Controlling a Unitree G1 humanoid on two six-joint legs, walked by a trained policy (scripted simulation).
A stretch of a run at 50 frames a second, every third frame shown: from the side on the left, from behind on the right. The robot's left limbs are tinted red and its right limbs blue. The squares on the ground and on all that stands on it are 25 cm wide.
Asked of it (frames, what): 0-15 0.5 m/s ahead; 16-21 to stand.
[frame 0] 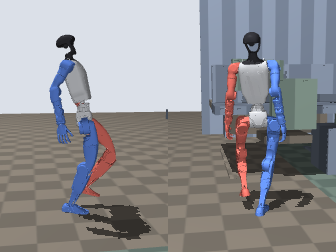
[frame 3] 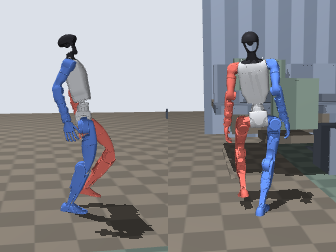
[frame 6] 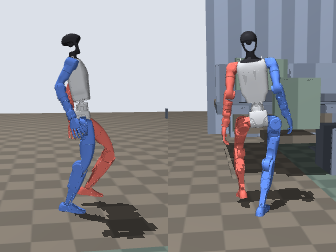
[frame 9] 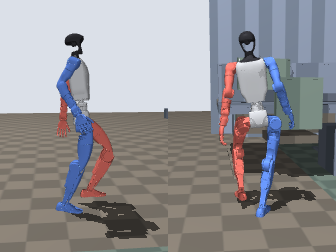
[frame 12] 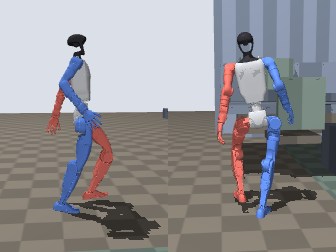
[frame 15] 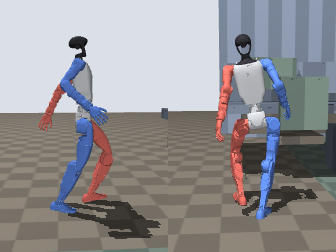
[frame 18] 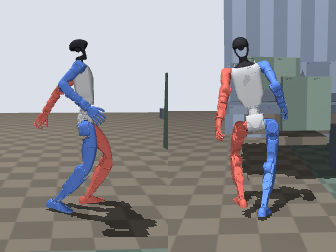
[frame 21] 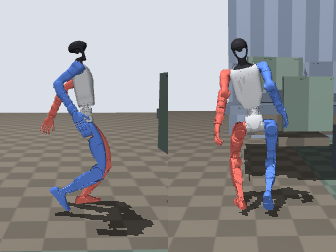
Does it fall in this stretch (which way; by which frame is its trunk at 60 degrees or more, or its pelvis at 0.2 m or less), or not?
no
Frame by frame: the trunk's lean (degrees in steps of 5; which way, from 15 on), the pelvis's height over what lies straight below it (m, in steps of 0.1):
0: 20 backward, 0.8
3: 15 backward, 0.8
6: 15 backward and to its left, 0.8
9: 10, 0.8
12: 10, 0.7
15: 10, 0.7
18: 15 backward and to its left, 0.7
21: 15 backward and to its left, 0.7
